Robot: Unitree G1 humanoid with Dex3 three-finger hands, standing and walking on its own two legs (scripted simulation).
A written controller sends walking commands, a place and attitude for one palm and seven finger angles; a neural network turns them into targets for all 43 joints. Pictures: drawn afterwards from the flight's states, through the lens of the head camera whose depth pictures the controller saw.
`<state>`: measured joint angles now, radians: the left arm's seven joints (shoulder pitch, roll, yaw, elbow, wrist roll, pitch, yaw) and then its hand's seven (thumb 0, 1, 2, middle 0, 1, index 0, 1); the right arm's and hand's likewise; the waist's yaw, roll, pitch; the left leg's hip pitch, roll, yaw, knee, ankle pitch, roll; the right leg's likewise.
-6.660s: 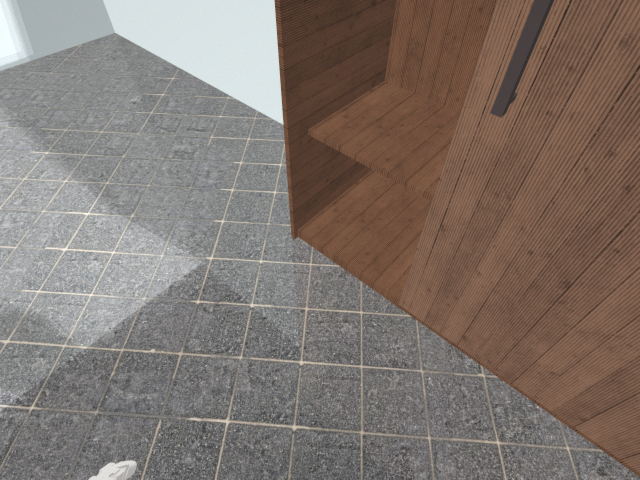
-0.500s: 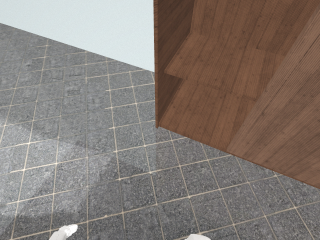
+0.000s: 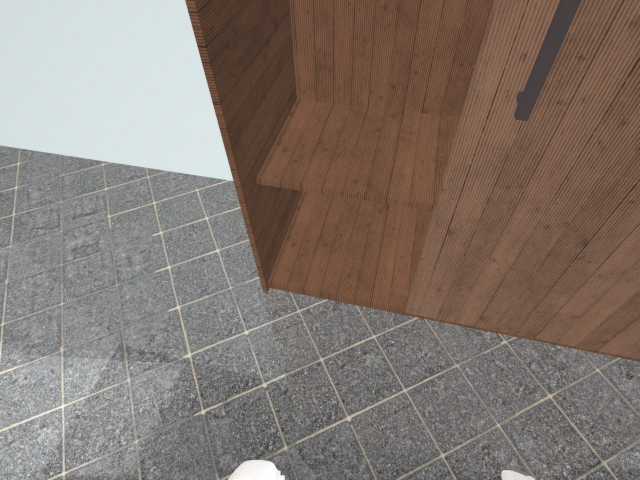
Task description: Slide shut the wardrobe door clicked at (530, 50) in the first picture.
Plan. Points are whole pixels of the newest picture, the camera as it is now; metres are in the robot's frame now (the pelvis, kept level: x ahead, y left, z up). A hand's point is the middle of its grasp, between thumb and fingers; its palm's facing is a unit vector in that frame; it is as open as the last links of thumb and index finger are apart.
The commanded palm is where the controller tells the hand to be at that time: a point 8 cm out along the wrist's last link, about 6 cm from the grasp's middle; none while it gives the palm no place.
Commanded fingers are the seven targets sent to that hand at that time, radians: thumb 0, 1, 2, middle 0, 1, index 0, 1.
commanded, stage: turn to face it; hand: right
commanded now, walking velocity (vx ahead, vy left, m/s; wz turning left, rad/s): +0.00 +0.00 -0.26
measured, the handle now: (552, 31) +0.70 -0.29 +0.22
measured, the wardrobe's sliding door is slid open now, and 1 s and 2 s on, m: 0.51 0.51 0.51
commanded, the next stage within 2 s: take the last steps up to it in 0.16 s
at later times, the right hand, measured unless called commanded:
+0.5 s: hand out of the picture +0.00 -0.13 -0.15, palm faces +0.24 +0.93 -0.26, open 7.3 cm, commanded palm none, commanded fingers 0.00 -0.90 -0.90 0.20 0.30 0.20 0.30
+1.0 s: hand out of the picture -0.01 -0.24 -0.18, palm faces +0.26 +0.96 -0.13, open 7.4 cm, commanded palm none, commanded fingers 0.00 -0.90 -0.90 0.20 0.30 0.20 0.30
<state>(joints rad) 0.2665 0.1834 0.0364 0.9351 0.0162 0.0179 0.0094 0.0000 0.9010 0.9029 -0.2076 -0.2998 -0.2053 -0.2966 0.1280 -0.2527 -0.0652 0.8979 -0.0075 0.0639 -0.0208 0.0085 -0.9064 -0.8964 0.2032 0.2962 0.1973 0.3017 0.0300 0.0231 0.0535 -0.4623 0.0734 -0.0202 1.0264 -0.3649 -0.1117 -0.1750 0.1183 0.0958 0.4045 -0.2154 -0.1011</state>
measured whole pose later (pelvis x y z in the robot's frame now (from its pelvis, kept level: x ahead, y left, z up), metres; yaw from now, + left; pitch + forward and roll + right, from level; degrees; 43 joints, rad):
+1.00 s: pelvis +0.08 -0.09 +0.00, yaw -9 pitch -2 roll +1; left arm 0.21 0.14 0.05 1.00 0.00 -0.08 0.03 -0.04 0.96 0.90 -0.21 -0.30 -0.21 -0.30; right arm 0.40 -0.16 -0.06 1.13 -0.02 0.01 0.00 0.01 -0.91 -0.90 0.20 0.30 0.20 0.30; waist -0.04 0.05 0.02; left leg -0.45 0.11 0.06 1.11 -0.31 -0.02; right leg -0.11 0.01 -0.18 0.40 -0.26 -0.08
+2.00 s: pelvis +0.20 -0.17 -0.01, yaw -7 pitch -1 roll +1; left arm 0.17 0.14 0.03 1.00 0.02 0.02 0.03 0.00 0.91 0.90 -0.20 -0.30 -0.20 -0.30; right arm 0.20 -0.22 -0.07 1.01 -0.02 0.07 -0.03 0.01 -0.91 -0.90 0.20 0.30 0.20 0.30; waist -0.04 0.06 0.05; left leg -0.40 0.02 -0.01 0.83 -0.41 0.00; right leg -0.22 0.01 -0.03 0.52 -0.29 -0.03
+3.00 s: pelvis +0.17 -0.13 -0.01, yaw -6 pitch +0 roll +0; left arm 0.30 0.14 0.00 1.11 0.01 0.01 0.04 0.01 0.92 0.90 -0.20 -0.30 -0.20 -0.30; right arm 0.38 -0.06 0.01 1.12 -0.02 -0.05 -0.06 0.01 -0.91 -0.90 0.21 0.30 0.20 0.30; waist 0.00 -0.05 0.04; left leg -0.11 -0.07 0.04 0.43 -0.31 0.07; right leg -0.30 -0.04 -0.01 0.62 -0.28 -0.01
